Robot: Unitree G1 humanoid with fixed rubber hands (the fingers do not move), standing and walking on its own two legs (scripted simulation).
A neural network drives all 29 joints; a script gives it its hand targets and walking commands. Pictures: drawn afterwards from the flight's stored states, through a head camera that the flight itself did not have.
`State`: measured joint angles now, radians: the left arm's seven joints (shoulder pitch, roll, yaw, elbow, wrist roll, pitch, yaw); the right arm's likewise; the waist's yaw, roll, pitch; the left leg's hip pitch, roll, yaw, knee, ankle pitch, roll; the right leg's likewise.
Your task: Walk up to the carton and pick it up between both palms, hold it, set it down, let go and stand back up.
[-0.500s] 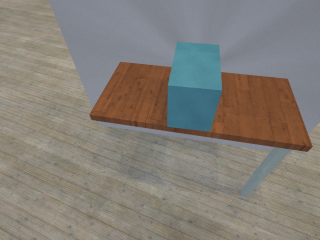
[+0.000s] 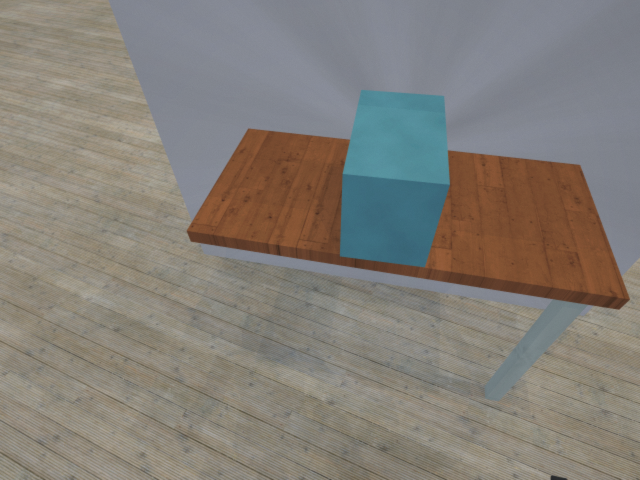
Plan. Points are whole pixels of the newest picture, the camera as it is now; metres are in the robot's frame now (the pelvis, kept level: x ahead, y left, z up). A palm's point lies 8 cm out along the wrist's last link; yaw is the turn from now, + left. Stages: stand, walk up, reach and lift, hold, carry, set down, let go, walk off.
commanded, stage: stand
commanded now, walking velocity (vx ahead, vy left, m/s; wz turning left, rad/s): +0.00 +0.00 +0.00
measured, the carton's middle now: (392, 175) +0.68 -0.12 -0.04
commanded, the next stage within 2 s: none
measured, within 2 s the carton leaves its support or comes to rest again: neither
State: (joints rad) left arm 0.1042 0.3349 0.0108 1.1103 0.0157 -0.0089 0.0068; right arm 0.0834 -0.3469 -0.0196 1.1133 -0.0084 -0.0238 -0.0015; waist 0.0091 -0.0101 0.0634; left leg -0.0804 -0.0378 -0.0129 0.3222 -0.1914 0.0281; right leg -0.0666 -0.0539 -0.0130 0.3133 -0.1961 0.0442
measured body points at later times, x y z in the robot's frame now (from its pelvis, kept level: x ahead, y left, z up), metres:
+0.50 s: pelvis -0.01 +0.00 +0.00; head +0.00 +0.00 +0.45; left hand +0.06 +0.29 -0.14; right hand +0.07 -0.30 -0.13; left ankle -0.01 +0.10 -0.75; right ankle -0.01 -0.15 -0.75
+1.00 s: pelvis -0.01 +0.00 +0.00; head +0.01 +0.01 +0.45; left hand +0.07 +0.30 -0.14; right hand +0.07 -0.30 -0.13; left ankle -0.01 +0.10 -0.75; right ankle -0.01 -0.15 -0.75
